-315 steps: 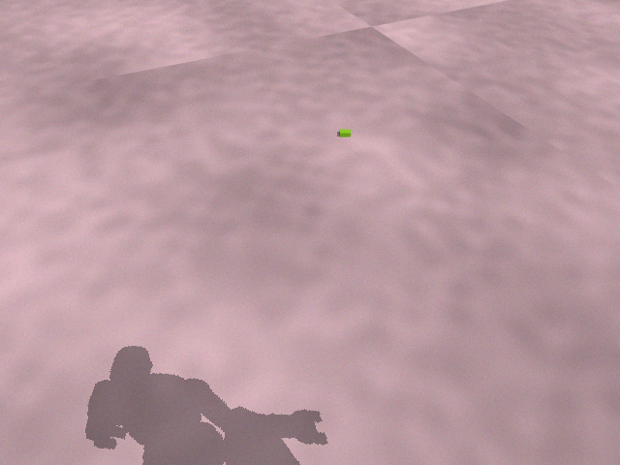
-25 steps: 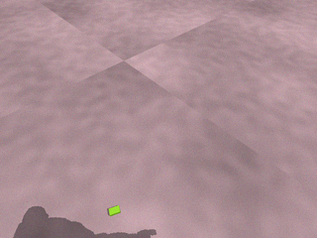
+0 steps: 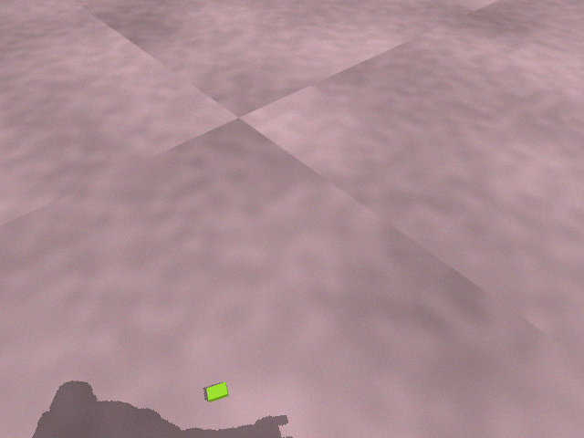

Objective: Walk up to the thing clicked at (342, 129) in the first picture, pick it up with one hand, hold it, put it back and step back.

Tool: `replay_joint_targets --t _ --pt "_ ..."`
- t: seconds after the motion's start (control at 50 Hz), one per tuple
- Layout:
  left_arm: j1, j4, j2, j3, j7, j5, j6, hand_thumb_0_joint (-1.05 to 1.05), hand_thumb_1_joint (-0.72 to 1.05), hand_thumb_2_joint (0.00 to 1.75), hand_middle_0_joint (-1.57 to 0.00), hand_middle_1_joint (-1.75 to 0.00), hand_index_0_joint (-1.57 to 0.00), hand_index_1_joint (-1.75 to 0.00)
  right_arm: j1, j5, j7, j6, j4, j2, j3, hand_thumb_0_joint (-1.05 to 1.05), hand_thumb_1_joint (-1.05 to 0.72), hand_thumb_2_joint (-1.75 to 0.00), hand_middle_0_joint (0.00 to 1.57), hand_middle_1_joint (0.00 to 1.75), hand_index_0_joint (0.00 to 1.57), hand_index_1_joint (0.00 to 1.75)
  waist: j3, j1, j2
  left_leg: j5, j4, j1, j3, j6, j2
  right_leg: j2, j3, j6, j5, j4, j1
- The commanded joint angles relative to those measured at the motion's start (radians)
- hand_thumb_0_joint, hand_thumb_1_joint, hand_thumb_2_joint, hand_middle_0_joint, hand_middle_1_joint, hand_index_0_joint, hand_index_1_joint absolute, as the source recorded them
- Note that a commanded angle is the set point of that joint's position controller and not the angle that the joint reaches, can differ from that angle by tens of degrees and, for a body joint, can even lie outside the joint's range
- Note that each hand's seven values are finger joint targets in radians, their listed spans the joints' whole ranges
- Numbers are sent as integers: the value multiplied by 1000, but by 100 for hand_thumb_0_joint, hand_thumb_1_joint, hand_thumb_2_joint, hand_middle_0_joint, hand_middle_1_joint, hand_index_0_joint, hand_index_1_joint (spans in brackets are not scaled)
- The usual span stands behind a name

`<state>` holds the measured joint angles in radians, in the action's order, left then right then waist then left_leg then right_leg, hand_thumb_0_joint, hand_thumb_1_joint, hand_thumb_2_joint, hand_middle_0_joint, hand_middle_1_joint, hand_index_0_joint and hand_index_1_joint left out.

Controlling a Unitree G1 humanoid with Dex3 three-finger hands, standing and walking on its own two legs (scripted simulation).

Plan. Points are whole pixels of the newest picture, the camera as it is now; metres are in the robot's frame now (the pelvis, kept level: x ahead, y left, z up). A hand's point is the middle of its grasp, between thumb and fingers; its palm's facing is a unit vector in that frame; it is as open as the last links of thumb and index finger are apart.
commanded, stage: stand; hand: left
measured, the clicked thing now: (217, 392) +0.39 +0.22 -0.77
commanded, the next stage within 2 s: none
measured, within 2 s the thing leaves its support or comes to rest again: neither
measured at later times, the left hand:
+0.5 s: hand out of the picture +0.09 +0.25 -0.16, palm faces -0.02 -0.94 -0.34, open 7.4 cm
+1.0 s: hand out of the picture +0.09 +0.25 -0.16, palm faces -0.01 -0.94 -0.34, open 7.4 cm
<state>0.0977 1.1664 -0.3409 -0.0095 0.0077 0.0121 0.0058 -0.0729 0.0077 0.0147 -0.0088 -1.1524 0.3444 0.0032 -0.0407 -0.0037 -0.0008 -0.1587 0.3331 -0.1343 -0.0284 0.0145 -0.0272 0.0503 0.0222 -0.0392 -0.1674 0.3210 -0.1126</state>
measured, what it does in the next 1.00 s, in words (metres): stands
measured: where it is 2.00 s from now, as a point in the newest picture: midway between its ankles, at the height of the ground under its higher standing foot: outside the picture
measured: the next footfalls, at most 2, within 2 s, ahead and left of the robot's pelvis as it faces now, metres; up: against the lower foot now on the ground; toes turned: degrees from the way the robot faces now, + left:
none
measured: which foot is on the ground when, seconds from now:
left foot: down 0.00-1.00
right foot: down 0.00-1.00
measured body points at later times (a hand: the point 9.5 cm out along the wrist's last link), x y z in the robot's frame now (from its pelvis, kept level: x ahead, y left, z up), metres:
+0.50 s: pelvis +0.01 +0.00 +0.00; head +0.02 +0.00 +0.45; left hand +0.09 +0.30 -0.13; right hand +0.09 -0.30 -0.13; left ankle +0.02 +0.13 -0.75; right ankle +0.01 -0.14 -0.75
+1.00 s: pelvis +0.02 +0.00 +0.00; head +0.03 +0.00 +0.45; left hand +0.09 +0.30 -0.13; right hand +0.11 -0.30 -0.13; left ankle +0.02 +0.13 -0.75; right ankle +0.01 -0.14 -0.75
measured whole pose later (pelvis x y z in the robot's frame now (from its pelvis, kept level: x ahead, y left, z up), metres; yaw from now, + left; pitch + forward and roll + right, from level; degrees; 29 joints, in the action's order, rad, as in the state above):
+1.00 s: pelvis +0.02 +0.00 +0.00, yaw +0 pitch -2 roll +0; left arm 0.11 1.13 -0.35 0.00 0.00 0.01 0.01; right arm -0.09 0.01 0.01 -0.01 -1.13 0.35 0.00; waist -0.04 0.00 0.01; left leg -0.19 0.33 -0.11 -0.02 0.02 -0.03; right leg 0.05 0.03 -0.04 -0.19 0.30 -0.08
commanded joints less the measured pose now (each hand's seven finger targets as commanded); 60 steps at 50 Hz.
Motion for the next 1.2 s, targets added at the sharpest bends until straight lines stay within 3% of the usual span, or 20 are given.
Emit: replay_joint_targets --t 0.0,0.12,0.26,0.4,0.54,0.62,0.72,0.86,1.18 --pt "-44 -64 -221 -33 -12 0 22 0 90 90 -20 -30 -20 -30 39 4 -15 -19 59 222 41 0 -90 -90 20 30 20 30 62 11 -10 22 -74 1 101 -28 -108 90 -80 46 31 -61 -13" --pt "-26 -68 -221 -32 -12 0 23 0 90 90 -20 -30 -20 -30 43 1 -15 -21 66 217 39 0 -90 -90 20 30 20 30 54 8 1 50 -70 13 105 -24 -106 89 -76 43 34 -62 -25" --pt "-25 -78 -222 -33 -13 -1 25 0 90 90 -20 -30 -20 -30 33 1 -18 -22 68 222 37 0 -90 -90 20 30 20 30 87 6 -5 160 -48 32 98 -29 -113 97 -72 45 132 -46 16" --pt "-29 -79 -226 -33 -14 -2 20 0 90 90 -20 -30 -20 -30 25 0 -19 -19 69 220 32 0 -90 -90 20 30 20 30 53 7 -1 96 -65 8 101 -23 -107 93 -71 44 81 -56 9" --pt "-24 -84 -223 -31 -14 -1 21 0 90 90 -20 -30 -20 -30 21 2 -21 -23 72 225 34 0 -90 -90 20 30 20 30 78 3 -7 175 -52 19 96 -26 -115 98 -66 42 140 -46 39" --pt "-21 -80 -226 -32 -14 0 17 0 90 90 -20 -30 -20 -30 26 0 -21 -19 72 225 35 0 -90 -90 20 30 20 30 66 2 -10 116 -61 16 97 -25 -108 95 -64 46 101 -54 24" --pt "-21 -87 -220 -29 -16 -2 24 0 90 90 -20 -30 -20 -30 29 1 -20 -23 76 226 38 0 -90 -90 20 30 20 30 94 2 1 219 -37 53 96 -28 -118 101 -61 45 171 -44 33" --pt "-24 -89 -229 -31 -17 0 22 0 90 90 -20 -30 -20 -30 29 0 -21 -18 77 221 37 0 -90 -90 20 30 20 30 71 5 3 163 -49 40 93 -26 -112 96 -61 44 134 -55 25" --pt "-14 -92 -225 -31 -17 1 21 0 90 90 -20 -30 -20 -30 23 1 -21 -19 78 220 37 0 -90 -90 20 30 20 30 64 3 1 167 -60 36 97 -27 -114 96 -55 44 121 -55 30"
